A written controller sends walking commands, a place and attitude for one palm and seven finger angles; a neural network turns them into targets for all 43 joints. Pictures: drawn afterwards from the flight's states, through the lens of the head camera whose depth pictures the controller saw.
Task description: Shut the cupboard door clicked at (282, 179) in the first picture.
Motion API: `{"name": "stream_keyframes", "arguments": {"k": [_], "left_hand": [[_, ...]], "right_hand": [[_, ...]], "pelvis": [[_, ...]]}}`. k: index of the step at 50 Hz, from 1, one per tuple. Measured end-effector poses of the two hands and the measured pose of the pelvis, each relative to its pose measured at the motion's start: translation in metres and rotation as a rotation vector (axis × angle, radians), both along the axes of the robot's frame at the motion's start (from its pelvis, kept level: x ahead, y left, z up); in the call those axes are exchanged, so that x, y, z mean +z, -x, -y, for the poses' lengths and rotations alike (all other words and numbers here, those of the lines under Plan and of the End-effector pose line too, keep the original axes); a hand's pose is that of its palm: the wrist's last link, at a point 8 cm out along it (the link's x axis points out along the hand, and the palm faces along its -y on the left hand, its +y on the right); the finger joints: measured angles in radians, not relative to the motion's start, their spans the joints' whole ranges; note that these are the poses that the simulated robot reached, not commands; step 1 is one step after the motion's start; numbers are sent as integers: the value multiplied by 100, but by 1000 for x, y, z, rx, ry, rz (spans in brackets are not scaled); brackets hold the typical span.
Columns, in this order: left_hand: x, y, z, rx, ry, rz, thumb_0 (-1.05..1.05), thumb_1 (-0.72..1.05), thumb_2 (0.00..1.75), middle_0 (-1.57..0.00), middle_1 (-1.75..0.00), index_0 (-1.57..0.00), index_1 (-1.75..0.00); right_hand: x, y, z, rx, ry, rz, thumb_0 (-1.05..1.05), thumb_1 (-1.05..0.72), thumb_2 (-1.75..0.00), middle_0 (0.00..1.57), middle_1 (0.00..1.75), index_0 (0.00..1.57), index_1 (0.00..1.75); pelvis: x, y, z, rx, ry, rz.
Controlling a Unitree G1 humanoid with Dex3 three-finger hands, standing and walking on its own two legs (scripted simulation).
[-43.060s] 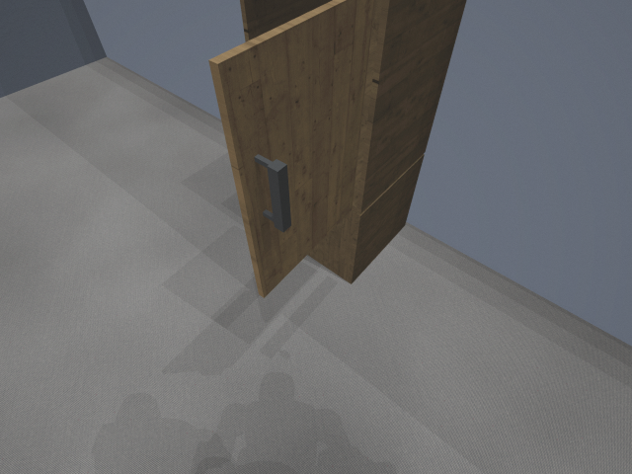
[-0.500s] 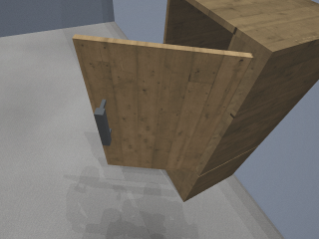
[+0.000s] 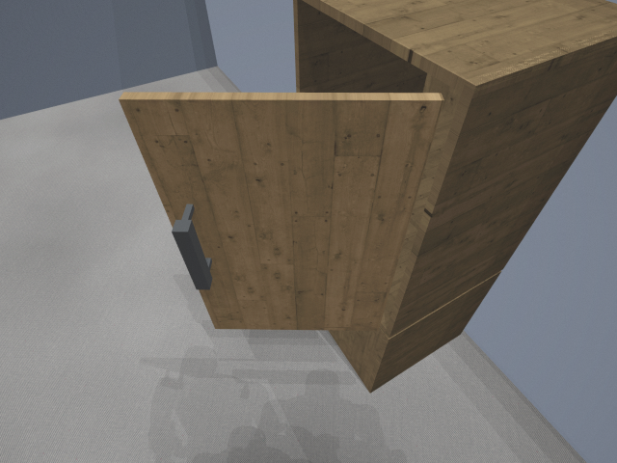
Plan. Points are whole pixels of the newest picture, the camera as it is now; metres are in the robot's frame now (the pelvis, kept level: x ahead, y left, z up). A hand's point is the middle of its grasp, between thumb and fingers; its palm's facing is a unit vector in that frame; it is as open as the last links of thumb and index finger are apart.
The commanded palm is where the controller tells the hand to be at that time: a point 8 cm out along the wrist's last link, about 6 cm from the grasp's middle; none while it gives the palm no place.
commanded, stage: come to a stop and stand still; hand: left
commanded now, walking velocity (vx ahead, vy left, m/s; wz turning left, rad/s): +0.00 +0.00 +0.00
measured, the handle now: (196, 247) +0.43 +0.21 +0.00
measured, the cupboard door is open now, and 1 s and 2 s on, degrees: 59 59 59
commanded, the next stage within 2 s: look again from close up in 0.04 s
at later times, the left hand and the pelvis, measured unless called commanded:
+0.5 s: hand out of the picture +0.04 +0.17 -0.17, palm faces -0.01 -0.98 -0.21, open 7.3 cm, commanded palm none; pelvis +0.03 -0.01 +0.01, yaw +0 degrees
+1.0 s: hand out of the picture +0.04 +0.17 -0.18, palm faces -0.01 -0.98 -0.20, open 7.4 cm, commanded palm none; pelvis +0.03 +0.00 +0.00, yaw +0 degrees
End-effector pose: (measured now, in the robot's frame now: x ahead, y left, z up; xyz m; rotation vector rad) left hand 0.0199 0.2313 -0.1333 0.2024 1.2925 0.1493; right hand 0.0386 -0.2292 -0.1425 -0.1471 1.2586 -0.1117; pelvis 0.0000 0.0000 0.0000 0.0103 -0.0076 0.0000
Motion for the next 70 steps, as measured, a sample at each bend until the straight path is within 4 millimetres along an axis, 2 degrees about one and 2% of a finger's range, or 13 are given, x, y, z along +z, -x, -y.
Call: {"name": "stream_keyframes", "arguments": {"k": [7,13,21,39,49,59,70], "left_hand": [[-2,-12,8,-17,17,-9,0,92,90,-20,-30,-20,-30],[-2,-19,10,-16,19,-23,0,92,90,-20,-30,-20,-30],[-3,-19,14,-3,20,-50,0,92,90,-20,-30,-20,-30],[-9,-10,28,24,59,-124,0,92,90,-20,-30,-20,-30],[-11,-11,19,13,32,-89,0,91,90,-20,-30,-20,-30],[-11,-14,6,8,36,-29,0,92,90,-20,-30,-20,-30],[-13,4,2,13,63,-63,0,91,90,-20,-30,-19,-30]], "right_hand": [[1,32,0,-26,-1,-101,1,-91,-90,20,30,20,30],[0,42,-4,-39,-12,-154,1,-90,-90,20,30,20,30],[-2,30,-10,-36,-27,-157,1,-90,-90,20,30,20,30],[4,-4,3,-26,20,-139,1,-92,-90,20,30,20,30],[0,-18,3,-29,29,-62,1,-92,-90,20,30,20,30],[3,-7,-5,-20,28,-40,1,-93,-90,20,30,20,30],[6,22,-20,-23,17,-104,1,-91,-90,20,30,20,30]], "pelvis": [[3,-6,4,-4,0,-5],[4,-13,7,-5,0,-2],[5,-22,9,-5,0,1],[6,-40,11,-6,0,-6],[0,-35,5,5,15,-2],[1,-23,-3,4,12,21],[3,-15,-12,4,14,19]]}}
